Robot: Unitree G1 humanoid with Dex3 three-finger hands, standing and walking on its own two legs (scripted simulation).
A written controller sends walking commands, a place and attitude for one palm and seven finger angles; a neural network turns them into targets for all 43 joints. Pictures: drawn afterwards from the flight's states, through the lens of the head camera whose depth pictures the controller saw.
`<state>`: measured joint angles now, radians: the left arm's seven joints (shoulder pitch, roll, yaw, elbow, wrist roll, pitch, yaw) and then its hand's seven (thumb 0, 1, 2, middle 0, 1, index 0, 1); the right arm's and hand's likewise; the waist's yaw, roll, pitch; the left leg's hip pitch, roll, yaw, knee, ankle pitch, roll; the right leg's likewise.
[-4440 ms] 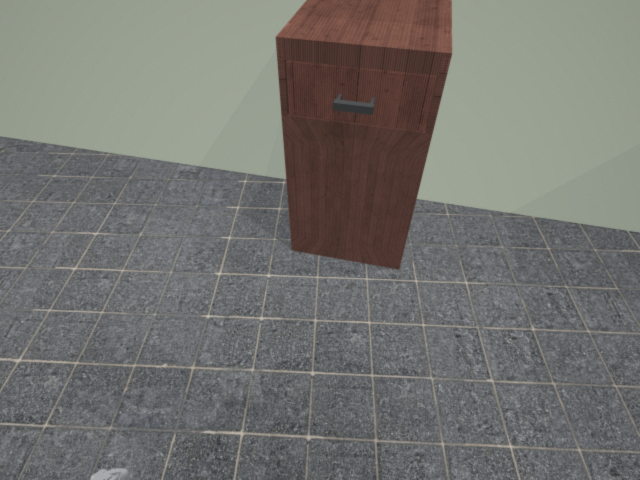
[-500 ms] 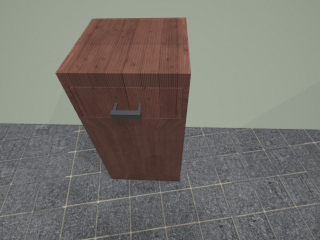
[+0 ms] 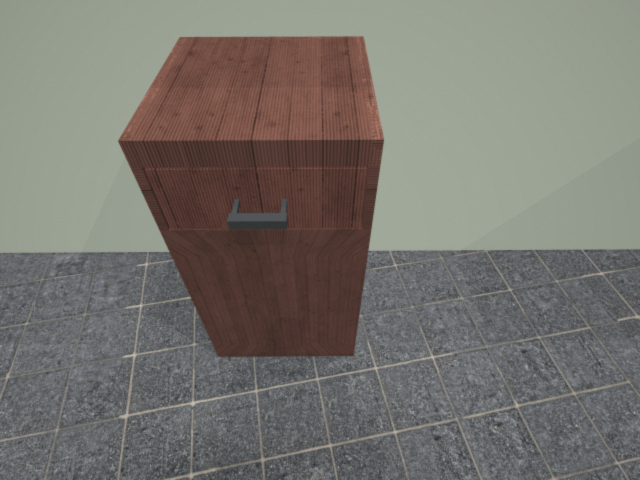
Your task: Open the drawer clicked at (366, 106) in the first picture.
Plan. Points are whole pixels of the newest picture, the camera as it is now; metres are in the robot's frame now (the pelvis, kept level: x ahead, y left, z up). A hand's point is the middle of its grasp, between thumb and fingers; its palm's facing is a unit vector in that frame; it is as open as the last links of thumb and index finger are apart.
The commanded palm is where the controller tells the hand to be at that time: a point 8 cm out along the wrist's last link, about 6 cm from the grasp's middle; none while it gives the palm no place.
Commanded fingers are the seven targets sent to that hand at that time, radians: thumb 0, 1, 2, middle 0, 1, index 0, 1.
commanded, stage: come to a stop and stand still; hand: left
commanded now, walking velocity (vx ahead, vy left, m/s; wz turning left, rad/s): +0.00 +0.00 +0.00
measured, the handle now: (259, 212) +0.59 +0.16 -0.05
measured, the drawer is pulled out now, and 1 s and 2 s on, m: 0.00 0.00 0.00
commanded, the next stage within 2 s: look again from close up in 0.22 s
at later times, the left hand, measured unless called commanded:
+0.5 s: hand out of the picture -0.02 +0.18 -0.18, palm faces +0.01 -0.98 -0.20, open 7.4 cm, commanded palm none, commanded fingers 0.00 0.90 0.90 -0.20 -0.30 -0.20 -0.30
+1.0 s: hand out of the picture +0.01 +0.17 -0.18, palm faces +0.01 -0.98 -0.18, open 7.3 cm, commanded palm none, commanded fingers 0.00 0.90 0.90 -0.20 -0.30 -0.20 -0.30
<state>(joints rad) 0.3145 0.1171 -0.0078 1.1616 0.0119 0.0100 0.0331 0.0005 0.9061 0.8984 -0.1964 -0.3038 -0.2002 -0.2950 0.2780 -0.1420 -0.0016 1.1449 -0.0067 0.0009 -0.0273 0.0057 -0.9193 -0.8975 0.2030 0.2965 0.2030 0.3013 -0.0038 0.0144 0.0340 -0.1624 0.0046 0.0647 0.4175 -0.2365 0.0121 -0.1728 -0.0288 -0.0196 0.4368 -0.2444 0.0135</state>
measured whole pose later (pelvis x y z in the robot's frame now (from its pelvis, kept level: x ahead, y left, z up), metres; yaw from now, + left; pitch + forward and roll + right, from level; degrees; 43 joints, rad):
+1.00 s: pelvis +0.01 +0.01 -0.01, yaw +0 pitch -1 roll +0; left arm 0.29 0.15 -0.01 1.10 0.02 0.00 0.03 0.00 0.91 0.90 -0.20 -0.30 -0.20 -0.30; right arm 0.27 -0.16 0.02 1.10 -0.02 -0.02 -0.02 0.00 -0.92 -0.90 0.20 0.30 0.20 0.30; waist 0.00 0.00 0.02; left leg -0.18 0.00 0.07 0.49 -0.29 0.02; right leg -0.20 -0.04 -0.01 0.51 -0.29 0.02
